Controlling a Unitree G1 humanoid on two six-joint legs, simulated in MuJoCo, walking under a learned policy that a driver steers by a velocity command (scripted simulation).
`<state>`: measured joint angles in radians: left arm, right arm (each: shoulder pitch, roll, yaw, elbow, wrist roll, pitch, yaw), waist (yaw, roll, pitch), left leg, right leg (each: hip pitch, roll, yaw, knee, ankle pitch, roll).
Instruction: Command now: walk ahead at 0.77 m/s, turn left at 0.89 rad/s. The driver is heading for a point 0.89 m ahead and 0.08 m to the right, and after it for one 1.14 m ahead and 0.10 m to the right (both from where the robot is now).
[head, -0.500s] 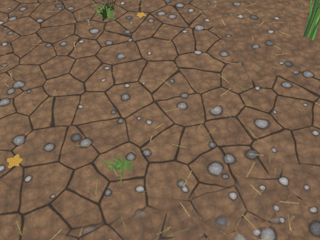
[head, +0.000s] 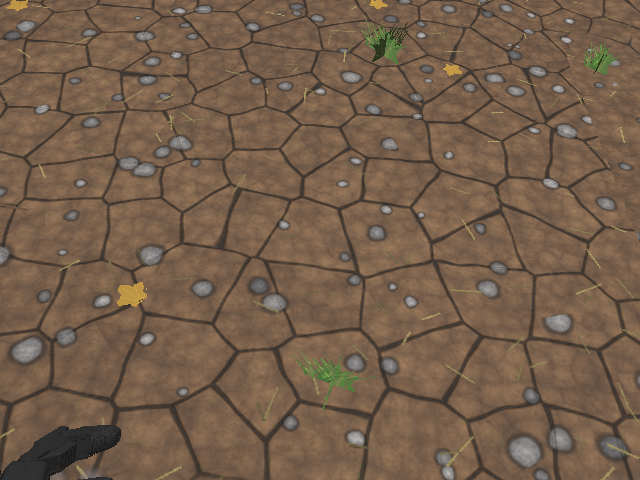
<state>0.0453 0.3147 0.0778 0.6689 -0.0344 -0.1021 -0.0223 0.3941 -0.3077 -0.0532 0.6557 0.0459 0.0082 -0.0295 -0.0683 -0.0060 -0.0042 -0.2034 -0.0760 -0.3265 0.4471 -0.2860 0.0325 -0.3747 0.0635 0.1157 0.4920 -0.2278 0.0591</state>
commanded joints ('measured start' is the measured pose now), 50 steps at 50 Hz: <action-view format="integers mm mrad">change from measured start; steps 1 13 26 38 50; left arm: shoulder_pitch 1 337 556 184 414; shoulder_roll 95 29 -19 -17 181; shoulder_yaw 32 -13 -66 -33 42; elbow -63 89 115 1 -48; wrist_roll -21 50 -3 1 27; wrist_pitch -29 -15 -28 92 57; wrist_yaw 11 11 20 0 -28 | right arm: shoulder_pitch -122 -274 166 -209 -206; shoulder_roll -121 4 -261 -48 -98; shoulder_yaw -26 22 -65 -34 5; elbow -108 -193 -108 40 -99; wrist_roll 4 3 -71 -65 -6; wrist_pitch -12 -53 -87 -138 -200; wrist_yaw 4 53 41 30 51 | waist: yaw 89 124 -113 117 164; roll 171 -66 309 56 -226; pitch -21 151 -600 182 -213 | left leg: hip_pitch -219 -807 770 -19 -605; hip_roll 126 178 505 296 1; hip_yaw -206 187 -509 497 147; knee -80 841 -50 -352 1203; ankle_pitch -203 106 -509 229 -215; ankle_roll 105 -14 165 79 24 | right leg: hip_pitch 305 343 -250 -350 702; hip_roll -26 -289 -77 -250 -318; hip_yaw -40 52 86 -68 827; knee -129 -341 876 608 -276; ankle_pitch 95 -37 -244 243 -419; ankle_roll -15 -217 -120 -97 -517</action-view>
